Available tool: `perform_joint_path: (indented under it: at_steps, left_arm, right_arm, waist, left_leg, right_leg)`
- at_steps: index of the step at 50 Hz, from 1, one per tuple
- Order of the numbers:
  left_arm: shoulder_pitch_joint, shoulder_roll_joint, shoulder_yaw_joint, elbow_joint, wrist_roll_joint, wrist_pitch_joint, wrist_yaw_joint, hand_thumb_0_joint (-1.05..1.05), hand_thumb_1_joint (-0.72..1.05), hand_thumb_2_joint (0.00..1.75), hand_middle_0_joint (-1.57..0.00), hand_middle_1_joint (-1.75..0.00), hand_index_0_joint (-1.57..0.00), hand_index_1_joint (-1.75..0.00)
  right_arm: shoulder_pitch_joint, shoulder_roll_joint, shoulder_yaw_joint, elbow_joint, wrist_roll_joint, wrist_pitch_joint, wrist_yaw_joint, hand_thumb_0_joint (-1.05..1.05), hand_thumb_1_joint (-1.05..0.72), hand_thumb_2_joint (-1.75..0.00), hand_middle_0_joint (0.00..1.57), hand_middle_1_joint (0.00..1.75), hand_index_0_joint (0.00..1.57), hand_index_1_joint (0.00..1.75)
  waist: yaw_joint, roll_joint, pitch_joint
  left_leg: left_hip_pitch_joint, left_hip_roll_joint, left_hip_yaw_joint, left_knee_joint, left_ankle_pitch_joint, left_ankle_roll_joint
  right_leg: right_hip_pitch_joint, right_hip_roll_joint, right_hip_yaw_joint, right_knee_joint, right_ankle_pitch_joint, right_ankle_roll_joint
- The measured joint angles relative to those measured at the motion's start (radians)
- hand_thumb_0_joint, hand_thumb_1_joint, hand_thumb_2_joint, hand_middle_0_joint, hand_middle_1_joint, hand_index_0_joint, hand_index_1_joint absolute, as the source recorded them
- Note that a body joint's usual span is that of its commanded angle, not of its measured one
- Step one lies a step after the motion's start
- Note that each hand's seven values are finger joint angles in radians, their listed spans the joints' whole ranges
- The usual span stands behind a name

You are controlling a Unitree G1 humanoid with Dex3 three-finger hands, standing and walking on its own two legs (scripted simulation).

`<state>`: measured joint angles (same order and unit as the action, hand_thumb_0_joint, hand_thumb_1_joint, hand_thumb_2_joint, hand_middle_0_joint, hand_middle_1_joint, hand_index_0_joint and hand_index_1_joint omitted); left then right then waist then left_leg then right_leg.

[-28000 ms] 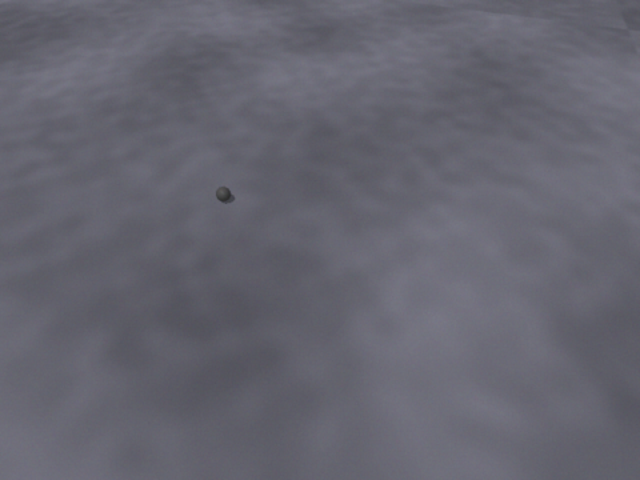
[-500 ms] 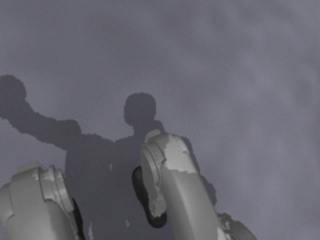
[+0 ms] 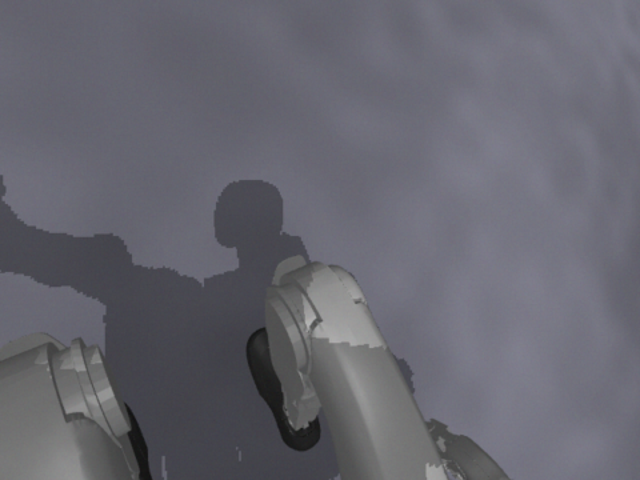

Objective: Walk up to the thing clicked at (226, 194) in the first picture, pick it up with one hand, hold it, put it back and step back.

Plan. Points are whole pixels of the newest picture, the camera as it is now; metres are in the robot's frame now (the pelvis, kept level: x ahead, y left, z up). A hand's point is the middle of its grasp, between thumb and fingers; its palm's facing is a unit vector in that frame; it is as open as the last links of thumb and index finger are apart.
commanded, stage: rest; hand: left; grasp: from above
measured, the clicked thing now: out of the picture +0.47 +0.32 -0.25
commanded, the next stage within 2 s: open in 0.84 s
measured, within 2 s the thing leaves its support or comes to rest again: rests again in 1.20 s
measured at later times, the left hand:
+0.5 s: hand out of the picture +0.46 +0.32 -0.24, palm faces -0.45 -0.14 -0.88, open 9.0 cm
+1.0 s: hand out of the picture +0.46 +0.32 -0.24, palm faces -0.43 -0.13 -0.89, open 9.0 cm
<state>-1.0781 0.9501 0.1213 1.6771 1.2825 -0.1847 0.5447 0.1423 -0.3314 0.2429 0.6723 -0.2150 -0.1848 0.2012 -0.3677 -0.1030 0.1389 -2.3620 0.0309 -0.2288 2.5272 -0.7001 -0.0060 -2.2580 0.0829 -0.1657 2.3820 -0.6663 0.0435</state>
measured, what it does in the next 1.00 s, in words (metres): stands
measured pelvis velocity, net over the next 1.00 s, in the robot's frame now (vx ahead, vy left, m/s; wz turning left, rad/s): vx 0.00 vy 0.00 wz -0.03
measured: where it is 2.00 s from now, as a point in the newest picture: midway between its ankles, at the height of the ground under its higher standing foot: (218, 447)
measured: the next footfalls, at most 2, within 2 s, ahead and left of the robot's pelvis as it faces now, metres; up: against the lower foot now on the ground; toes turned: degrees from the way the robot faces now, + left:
none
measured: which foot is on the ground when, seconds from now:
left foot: down 0.00-1.00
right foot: down 0.00-1.00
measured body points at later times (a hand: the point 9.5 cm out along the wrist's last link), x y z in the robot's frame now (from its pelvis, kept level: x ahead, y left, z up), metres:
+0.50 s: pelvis +0.00 +0.00 +0.00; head +0.28 +0.12 +0.33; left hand +0.47 +0.33 -0.19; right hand +0.04 -0.26 -0.06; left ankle +0.07 +0.13 -0.27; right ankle +0.11 -0.11 -0.27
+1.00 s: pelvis +0.00 +0.00 +0.00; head +0.28 +0.12 +0.33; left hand +0.48 +0.33 -0.19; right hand +0.04 -0.25 -0.05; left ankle +0.07 +0.13 -0.27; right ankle +0.11 -0.11 -0.27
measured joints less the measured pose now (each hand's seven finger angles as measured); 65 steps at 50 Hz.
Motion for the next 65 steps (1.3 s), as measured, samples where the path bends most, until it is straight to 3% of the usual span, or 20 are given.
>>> perform_joint_path:
  at_steps: [5, 23, 36, 41, 50, 58, 65]
  left_arm:
    - [0.009, 0.006, 0.015, 0.002, -0.004, 0.005, 0.010, 0.00, 0.13, 0.41, -0.81, -0.63, -0.75, -0.58]
    - [0.002, 0.048, 0.006, 0.030, -0.008, -0.012, 0.018, 0.01, 0.13, 0.39, -0.84, -0.60, -0.78, -0.54]
    - [-0.016, 0.061, -0.031, 0.044, -0.010, -0.013, 0.047, 0.01, 0.12, 0.38, -0.86, -0.58, -0.80, -0.53]
    - [-0.013, 0.068, -0.007, 0.044, -0.011, -0.006, 0.055, 0.01, 0.12, 0.38, -0.86, -0.58, -0.80, -0.53]
    - [-0.010, 0.076, -0.007, 0.039, -0.033, 0.012, 0.037, 0.01, 0.12, 0.39, -0.85, -0.58, -0.80, -0.53]
    - [-0.004, 0.086, -0.004, 0.023, -0.038, -0.004, 0.009, 0.01, 0.15, 0.46, -0.71, -0.60, -0.67, -0.56]
    - [-0.006, 0.091, -0.020, 0.025, -0.026, -0.020, 0.013, 0.00, -0.01, 0.59, -0.52, -0.66, -0.51, -0.64]
  right_arm:
    - [0.003, -0.002, 0.009, -0.004, -0.003, -0.004, 0.008, 0.00, -0.91, -0.90, 0.20, 0.30, 0.20, 0.30]
    - [-0.007, -0.015, 0.035, -0.017, -0.008, -0.019, 0.015, 0.00, -0.91, -0.90, 0.20, 0.30, 0.20, 0.30]
    - [-0.023, -0.020, 0.057, -0.026, -0.016, -0.037, 0.024, 0.00, -0.91, -0.91, 0.20, 0.30, 0.20, 0.30]
    - [-0.024, -0.019, 0.063, -0.033, -0.015, -0.042, 0.028, 0.00, -0.91, -0.91, 0.20, 0.30, 0.20, 0.30]
    - [-0.020, -0.021, 0.064, -0.034, -0.010, -0.040, 0.027, 0.00, -0.91, -0.91, 0.20, 0.30, 0.20, 0.30]
    - [-0.010, -0.028, 0.066, -0.039, -0.008, -0.031, 0.022, 0.00, -0.91, -0.90, 0.20, 0.30, 0.20, 0.30]
    - [-0.010, -0.026, 0.069, -0.038, -0.010, -0.022, 0.018, 0.00, -0.90, -0.90, 0.20, 0.30, 0.20, 0.30]
  waist:
    - [-0.006, -0.003, 0.007]
    - [-0.013, -0.021, 0.026]
    - [-0.019, -0.033, 0.040]
    - [-0.024, -0.034, 0.042]
    - [-0.026, -0.032, 0.046]
    - [-0.023, -0.034, 0.052]
    - [-0.022, -0.035, 0.045]
  left_leg:
    - [0.005, 0.001, -0.005, 0.003, -0.004, -0.001]
    - [0.009, 0.002, -0.020, 0.009, -0.009, -0.001]
    - [0.012, 0.004, -0.029, 0.015, -0.013, 0.002]
    - [0.015, 0.005, -0.031, 0.014, -0.015, 0.002]
    - [0.016, 0.008, -0.030, 0.010, -0.013, 0.004]
    - [0.018, 0.004, -0.032, 0.009, -0.010, 0.004]
    - [0.020, 0.003, -0.036, 0.008, -0.011, 0.001]
  right_leg:
    - [0.006, 0.002, -0.004, -0.001, -0.001, 0.001]
    - [0.013, 0.006, -0.016, -0.006, 0.001, 0.003]
    - [0.021, 0.010, -0.022, -0.010, 0.001, 0.007]
    - [0.023, 0.012, -0.024, -0.013, 0.002, 0.009]
    - [0.023, 0.014, -0.023, -0.018, 0.005, 0.010]
    - [0.029, 0.011, -0.025, -0.021, 0.006, 0.008]
    - [0.032, 0.011, -0.029, -0.022, 0.006, 0.007]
